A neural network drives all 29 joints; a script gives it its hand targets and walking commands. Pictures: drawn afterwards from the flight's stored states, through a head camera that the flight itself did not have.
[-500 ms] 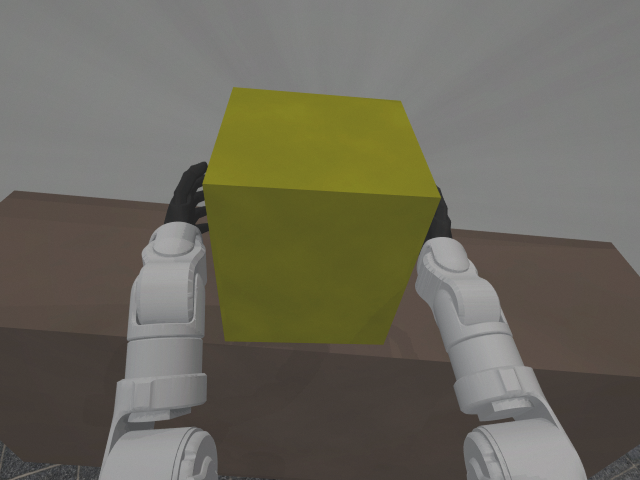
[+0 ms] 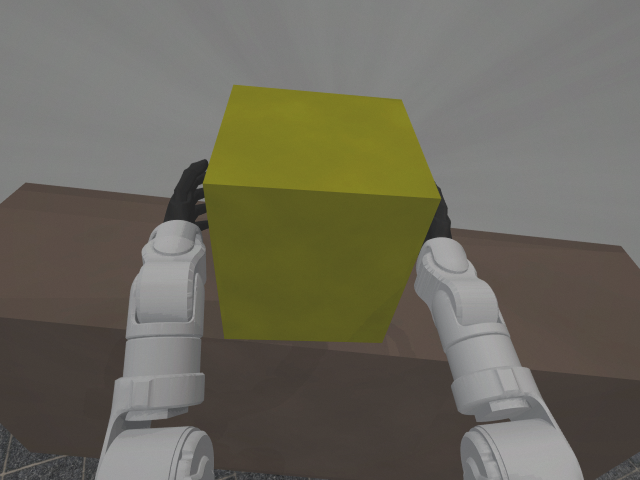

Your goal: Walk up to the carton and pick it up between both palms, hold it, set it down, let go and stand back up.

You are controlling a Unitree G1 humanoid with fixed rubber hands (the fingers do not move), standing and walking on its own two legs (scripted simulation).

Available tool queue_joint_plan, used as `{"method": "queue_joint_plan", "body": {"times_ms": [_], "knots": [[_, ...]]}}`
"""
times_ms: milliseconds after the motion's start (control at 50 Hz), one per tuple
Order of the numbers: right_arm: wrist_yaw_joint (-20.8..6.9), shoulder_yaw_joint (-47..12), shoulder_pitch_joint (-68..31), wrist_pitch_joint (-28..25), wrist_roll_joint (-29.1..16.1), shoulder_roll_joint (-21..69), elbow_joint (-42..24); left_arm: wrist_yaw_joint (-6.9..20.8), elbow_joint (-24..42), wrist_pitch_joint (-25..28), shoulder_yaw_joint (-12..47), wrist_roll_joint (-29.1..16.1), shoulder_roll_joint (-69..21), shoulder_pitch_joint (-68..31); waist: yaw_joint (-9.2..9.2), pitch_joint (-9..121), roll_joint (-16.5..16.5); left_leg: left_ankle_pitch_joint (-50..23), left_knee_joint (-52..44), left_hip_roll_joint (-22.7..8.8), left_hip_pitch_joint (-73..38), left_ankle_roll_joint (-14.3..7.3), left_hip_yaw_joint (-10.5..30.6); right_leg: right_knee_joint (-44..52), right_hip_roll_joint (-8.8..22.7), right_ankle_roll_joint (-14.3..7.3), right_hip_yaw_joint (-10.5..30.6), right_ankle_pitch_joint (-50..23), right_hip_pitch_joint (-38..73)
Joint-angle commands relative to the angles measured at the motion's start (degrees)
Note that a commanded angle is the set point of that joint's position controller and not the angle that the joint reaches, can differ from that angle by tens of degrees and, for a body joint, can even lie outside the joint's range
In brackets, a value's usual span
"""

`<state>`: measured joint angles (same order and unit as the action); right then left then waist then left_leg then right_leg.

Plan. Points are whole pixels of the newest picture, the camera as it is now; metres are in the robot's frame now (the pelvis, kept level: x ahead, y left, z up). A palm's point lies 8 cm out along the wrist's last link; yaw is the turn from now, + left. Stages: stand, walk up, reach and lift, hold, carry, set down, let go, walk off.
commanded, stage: hold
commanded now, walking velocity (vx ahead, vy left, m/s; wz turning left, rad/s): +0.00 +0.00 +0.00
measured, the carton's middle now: (311, 220) +0.40 +0.00 +0.17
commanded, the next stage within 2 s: none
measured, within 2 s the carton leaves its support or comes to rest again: neither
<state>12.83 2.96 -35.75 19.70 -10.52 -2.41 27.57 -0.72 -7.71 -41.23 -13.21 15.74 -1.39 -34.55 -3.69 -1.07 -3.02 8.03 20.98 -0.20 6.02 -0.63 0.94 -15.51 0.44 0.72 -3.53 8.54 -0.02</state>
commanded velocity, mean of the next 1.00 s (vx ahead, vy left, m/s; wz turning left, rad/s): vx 0.00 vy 0.00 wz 0.00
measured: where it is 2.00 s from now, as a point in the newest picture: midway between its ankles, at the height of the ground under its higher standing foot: outside the picture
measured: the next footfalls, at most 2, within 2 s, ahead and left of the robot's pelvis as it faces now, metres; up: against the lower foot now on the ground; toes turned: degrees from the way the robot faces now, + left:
none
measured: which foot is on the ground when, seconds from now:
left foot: down 0.00-1.00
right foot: down 0.00-1.00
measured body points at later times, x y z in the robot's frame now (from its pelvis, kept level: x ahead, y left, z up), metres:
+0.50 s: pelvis +0.00 -0.01 +0.00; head -0.05 +0.02 +0.45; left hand +0.37 +0.15 +0.19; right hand +0.38 -0.16 +0.18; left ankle +0.05 +0.11 -0.75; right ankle +0.01 -0.13 -0.75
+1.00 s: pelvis +0.00 +0.00 +0.00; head -0.04 +0.03 +0.45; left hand +0.38 +0.15 +0.18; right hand +0.37 -0.16 +0.17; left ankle +0.05 +0.11 -0.75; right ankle +0.01 -0.13 -0.75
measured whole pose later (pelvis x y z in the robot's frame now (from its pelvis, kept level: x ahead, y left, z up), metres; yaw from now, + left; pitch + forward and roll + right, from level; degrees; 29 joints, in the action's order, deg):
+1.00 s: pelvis +0.00 +0.00 +0.00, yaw +0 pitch -8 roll -1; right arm 13.5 1.4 -34.8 19.8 -11.7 -3.0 26.5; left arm -0.3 -6.5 -41.1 -13.5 16.3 -2.1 -33.1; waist -3.9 -1.4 -2.9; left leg 8.2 20.7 -0.5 5.0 -0.4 0.6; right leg -15.5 0.2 0.6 -3.1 8.7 0.7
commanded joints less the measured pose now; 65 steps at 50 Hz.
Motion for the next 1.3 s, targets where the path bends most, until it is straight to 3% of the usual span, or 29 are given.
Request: {"method": "queue_joint_plan", "body": {"times_ms": [0,280,420,540,660,920,1120,1280], "knots": [[-7.8,-24.3,-55.8,-6.2,-5.8,32.0,-24.4,7.0,10.2,4.3,30.7,-10.0,-35.2,-40.6,-0.79,30.3,6.4,-18.3,-0.1,0.8,-17.1,2.5,-0.4,1.8,-4.3,-0.1,-1.2,-6.0,-0.5],[-7.3,-25.4,-58.2,-6.1,-5.9,34.5,-25.0,7.5,8.1,4.3,28.7,-9.5,-33.9,-41.4,1.03,29.1,3.8,-13.0,-1.5,1.6,-13.0,0.4,-1.7,1.8,-3.4,1.0,0.1,-6.6,2.1],[-6.6,-25.1,-57.2,-5.7,-5.6,35.5,-24.3,8.3,7.9,4.9,28.7,-10.0,-33.9,-42.0,-0.07,29.4,3.4,-13.4,-1.4,2.0,-12.5,0.3,-1.6,1.5,-3.1,1.7,0.4,-9.5,3.5],[-6.3,-24.3,-56.5,-5.3,-5.1,35.4,-22.9,9.0,7.0,4.9,28.0,-9.5,-33.5,-42.2,-0.67,27.9,4.0,-11.4,-2.0,2.1,-11.9,0.4,-1.5,1.8,-2.9,1.5,0.2,-7.7,3.0],[-6.3,-24.6,-55.9,-5.5,-5.4,35.1,-23.5,9.0,8.2,5.1,28.8,-9.7,-33.7,-42.0,-1.13,29.1,4.7,-14.6,-1.1,2.0,-13.7,1.0,-1.2,1.7,-3.1,1.4,-0.1,-9.8,3.0],[-6.8,-26.2,-55.2,-5.9,-6.7,33.5,-26.2,7.9,11.1,4.8,31.0,-10.1,-34.6,-40.6,-0.62,29.9,5.9,-18.1,-0.2,1.5,-15.8,2.1,-0.7,1.5,-3.9,0.6,-0.6,-8.5,1.3],[-7.4,-24.7,-56.2,-5.9,-5.4,33.3,-24.4,7.7,8.8,4.3,29.5,-9.6,-34.4,-40.7,-0.01,28.3,4.9,-13.1,-1.7,1.2,-14.0,1.2,-1.3,2.0,-3.7,0.5,-0.6,-4.5,0.4],[-7.0,-25.2,-57.9,-6.2,-5.5,34.6,-25.3,8.2,7.8,4.9,28.9,-10.0,-34.1,-41.8,-0.08,30.4,3.9,-13.9,-1.2,1.7,-13.4,0.6,-1.5,1.7,-3.4,1.1,-0.1,-7.4,1.9]]}}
